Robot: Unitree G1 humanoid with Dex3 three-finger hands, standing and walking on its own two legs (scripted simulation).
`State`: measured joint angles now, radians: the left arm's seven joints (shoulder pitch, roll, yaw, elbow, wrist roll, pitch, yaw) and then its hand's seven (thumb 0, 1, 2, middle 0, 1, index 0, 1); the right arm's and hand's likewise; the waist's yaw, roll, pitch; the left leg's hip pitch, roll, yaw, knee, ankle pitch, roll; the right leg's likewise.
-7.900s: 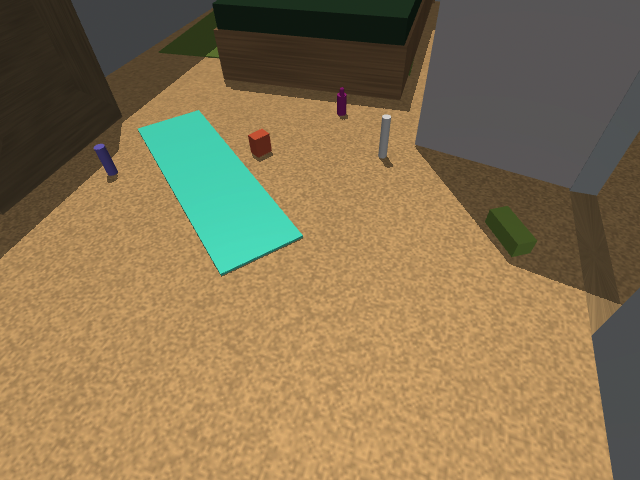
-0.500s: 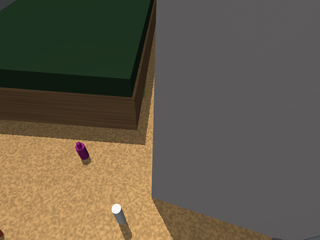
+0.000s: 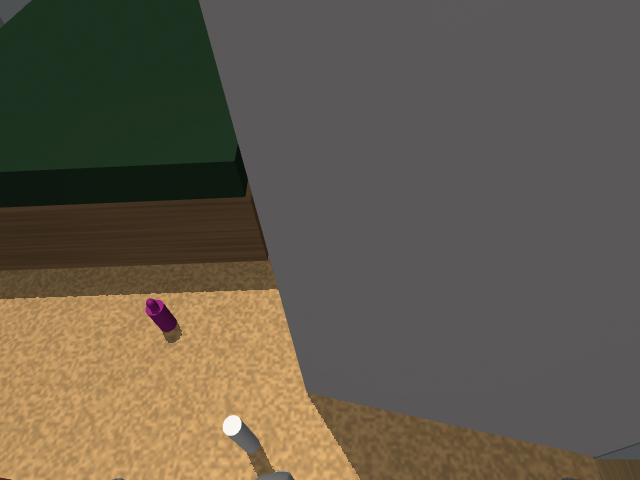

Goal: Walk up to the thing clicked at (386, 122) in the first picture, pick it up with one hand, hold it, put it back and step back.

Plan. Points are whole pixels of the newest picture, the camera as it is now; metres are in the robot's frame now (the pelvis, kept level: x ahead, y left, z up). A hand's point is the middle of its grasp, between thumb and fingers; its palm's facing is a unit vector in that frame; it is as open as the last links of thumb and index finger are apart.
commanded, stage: walk up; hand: left
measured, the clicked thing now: (242, 435) +0.31 +0.26 -0.63
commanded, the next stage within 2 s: none
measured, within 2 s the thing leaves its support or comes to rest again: neither
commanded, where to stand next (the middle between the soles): +0.00 +0.00 m, yaw -1 degrees
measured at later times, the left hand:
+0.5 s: hand out of the picture -0.02 +0.26 -0.12, palm faces +0.01 -0.92 -0.39, open 7.4 cm
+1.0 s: hand out of the picture +0.10 +0.28 -0.14, palm faces -0.01 -0.90 -0.43, open 7.4 cm
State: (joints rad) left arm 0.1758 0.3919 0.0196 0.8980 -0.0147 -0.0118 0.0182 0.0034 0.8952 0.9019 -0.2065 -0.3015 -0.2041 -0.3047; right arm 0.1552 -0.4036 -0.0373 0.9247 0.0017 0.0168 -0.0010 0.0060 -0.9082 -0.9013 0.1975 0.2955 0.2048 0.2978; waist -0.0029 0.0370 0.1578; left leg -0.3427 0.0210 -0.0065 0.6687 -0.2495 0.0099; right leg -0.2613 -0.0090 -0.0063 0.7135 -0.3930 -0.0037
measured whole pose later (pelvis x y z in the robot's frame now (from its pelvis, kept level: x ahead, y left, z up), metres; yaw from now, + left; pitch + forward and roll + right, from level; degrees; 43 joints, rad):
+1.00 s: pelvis +0.01 +0.00 +0.00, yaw -1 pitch -5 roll +1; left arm 0.17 0.40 0.05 0.91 -0.01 0.00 0.02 0.00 0.90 0.90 -0.20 -0.30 -0.20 -0.30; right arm 0.16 -0.39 -0.03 0.86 0.01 0.05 0.01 0.01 -0.90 -0.90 0.20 0.30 0.21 0.30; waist -0.01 0.01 0.17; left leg -0.25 0.02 0.04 0.71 -0.38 -0.01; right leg -0.38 -0.03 -0.01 0.66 -0.19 0.00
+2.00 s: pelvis +0.03 +0.02 +0.00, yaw +1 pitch -3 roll -1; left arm 0.27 0.40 0.02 0.87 -0.01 0.01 0.01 0.00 0.90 0.90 -0.21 -0.30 -0.20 -0.30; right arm 0.15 -0.39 -0.04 0.87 0.01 0.00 0.01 0.00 -0.91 -0.90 0.20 0.30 0.21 0.30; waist 0.03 0.05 0.16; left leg -0.42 0.01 0.00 0.65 -0.13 0.00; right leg -0.20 -0.04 -0.01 0.67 -0.40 0.03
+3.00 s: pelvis -0.01 +0.01 +0.02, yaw +1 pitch -5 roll +0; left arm 0.22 0.40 0.04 0.87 -0.03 -0.01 0.00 0.00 0.90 0.90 -0.20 -0.30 -0.20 -0.30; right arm 0.24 -0.37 -0.02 0.86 -0.01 -0.03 0.00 0.01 -0.90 -0.90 0.20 0.30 0.21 0.30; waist 0.00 -0.05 0.14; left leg -0.14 -0.02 0.01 0.53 -0.30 0.03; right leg -0.45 -0.06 0.05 0.83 -0.32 0.00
